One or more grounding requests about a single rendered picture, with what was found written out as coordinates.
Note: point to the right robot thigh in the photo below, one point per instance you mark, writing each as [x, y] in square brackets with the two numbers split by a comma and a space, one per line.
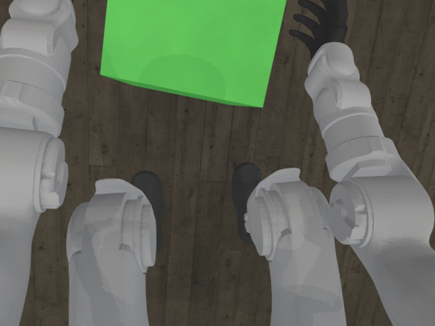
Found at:
[305, 280]

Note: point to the left robot forearm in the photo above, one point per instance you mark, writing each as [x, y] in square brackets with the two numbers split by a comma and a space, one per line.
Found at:
[35, 57]

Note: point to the right robot upper arm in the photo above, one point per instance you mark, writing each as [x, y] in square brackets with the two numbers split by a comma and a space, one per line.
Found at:
[387, 221]

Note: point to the robot right foot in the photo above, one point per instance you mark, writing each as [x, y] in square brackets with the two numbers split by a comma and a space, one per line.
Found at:
[245, 178]

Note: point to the right robot forearm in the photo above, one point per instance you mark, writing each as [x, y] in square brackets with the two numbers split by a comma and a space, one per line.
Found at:
[350, 128]

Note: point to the carton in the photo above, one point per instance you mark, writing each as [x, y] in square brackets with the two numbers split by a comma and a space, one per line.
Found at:
[215, 50]

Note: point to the robot right hand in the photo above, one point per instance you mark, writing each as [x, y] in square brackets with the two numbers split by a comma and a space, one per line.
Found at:
[333, 26]

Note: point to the left robot upper arm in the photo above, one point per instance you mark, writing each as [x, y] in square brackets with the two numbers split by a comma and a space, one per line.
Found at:
[33, 178]

